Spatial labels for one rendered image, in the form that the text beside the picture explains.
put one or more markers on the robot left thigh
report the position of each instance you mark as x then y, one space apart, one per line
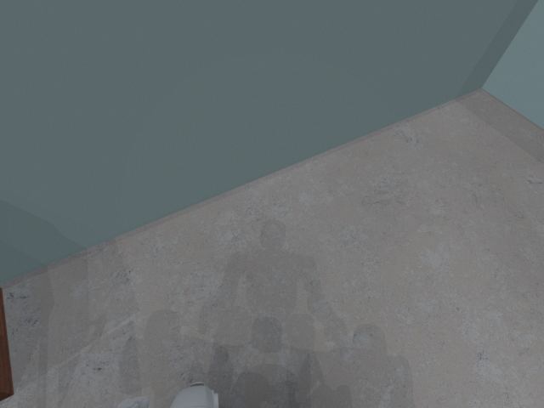
196 397

